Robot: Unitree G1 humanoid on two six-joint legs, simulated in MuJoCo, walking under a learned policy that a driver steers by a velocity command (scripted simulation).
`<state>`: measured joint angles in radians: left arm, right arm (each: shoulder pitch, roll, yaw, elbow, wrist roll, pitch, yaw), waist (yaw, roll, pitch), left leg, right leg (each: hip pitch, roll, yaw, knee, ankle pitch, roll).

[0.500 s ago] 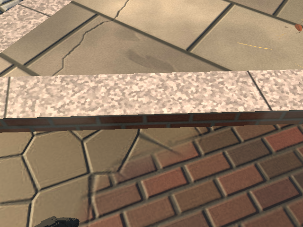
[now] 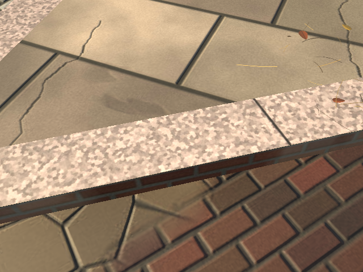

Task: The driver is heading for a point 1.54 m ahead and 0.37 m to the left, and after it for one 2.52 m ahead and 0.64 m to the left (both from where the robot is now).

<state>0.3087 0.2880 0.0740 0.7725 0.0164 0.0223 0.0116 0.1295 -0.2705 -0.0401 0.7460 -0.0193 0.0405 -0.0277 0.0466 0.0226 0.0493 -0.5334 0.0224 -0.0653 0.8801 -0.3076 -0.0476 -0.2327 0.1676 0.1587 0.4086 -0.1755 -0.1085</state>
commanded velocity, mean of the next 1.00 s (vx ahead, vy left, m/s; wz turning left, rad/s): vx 0.15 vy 0.00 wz -0.11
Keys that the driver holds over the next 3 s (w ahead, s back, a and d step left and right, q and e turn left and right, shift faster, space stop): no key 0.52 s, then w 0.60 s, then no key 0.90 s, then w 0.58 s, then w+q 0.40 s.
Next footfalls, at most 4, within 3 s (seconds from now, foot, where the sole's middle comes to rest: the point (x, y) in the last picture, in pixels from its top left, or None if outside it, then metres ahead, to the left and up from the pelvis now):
0.16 left None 0.10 0.14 -0.78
0.48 right None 0.01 -0.08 -0.78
1.26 right None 0.42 -0.06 -0.78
1.66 left None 0.40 0.13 -0.78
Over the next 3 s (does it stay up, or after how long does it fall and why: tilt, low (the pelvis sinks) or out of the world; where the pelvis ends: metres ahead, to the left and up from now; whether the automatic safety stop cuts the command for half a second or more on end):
stays up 0.72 0.00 0.00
